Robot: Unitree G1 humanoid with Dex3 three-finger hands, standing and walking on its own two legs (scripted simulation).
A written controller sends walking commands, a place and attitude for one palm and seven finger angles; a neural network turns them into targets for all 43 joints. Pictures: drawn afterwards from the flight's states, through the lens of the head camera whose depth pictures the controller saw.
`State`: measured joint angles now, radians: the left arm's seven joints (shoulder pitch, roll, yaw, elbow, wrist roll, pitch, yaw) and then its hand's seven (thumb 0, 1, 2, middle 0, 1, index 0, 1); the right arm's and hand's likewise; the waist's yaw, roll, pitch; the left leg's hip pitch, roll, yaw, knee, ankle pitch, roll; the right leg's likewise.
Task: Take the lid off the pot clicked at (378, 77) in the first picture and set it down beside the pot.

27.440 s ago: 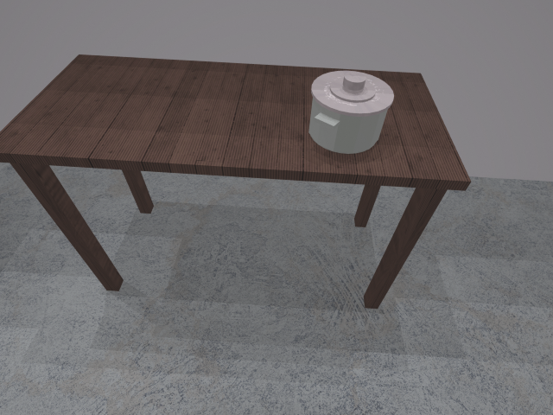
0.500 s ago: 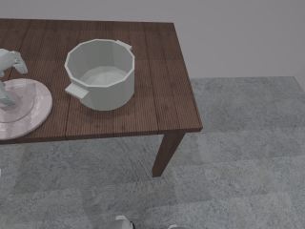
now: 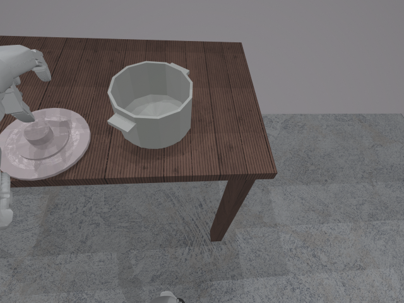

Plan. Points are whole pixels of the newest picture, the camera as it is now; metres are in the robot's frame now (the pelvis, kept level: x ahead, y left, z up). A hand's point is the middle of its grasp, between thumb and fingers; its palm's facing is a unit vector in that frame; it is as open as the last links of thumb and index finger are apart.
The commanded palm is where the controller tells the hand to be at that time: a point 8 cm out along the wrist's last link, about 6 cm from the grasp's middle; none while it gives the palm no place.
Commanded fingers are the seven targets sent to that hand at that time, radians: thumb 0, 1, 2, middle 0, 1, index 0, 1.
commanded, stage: raise the empty hand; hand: left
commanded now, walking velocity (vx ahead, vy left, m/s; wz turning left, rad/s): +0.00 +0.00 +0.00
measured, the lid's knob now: (38, 133) +0.46 +0.34 +0.02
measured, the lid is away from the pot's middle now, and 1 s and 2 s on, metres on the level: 0.25 0.25 0.25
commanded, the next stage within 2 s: draw the hand back to the body in 0.70 s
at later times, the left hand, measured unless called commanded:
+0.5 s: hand out of the picture +0.48 +0.34 +0.17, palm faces -0.35 -0.12 -0.93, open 11.0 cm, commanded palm +0.51 +0.33 +0.25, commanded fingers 0.00 0.00 0.61 -0.34 -0.88 -0.34 -0.88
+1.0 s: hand (4, 62) +0.49 +0.32 +0.19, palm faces -0.32 -0.09 -0.94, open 11.0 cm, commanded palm +0.47 +0.32 +0.25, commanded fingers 0.00 0.00 0.61 -0.34 -0.88 -0.34 -0.88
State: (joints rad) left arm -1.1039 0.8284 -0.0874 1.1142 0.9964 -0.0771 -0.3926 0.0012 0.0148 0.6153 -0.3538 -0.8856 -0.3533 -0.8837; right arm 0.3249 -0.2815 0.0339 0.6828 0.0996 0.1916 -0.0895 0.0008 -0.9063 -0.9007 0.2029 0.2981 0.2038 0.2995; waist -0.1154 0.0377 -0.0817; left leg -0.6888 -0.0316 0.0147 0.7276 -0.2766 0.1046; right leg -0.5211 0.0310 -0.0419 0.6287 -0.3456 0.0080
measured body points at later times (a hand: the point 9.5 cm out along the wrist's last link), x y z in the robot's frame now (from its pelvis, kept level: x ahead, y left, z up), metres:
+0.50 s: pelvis +0.01 +0.00 +0.01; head +0.09 +0.03 +0.45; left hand +0.49 +0.34 +0.23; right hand +0.03 -0.28 -0.11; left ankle +0.04 +0.05 -0.71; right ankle -0.03 -0.14 -0.71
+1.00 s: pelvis +0.01 +0.00 +0.01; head +0.09 +0.01 +0.45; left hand +0.50 +0.32 +0.24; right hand +0.05 -0.28 -0.11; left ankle +0.04 +0.05 -0.71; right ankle -0.03 -0.14 -0.71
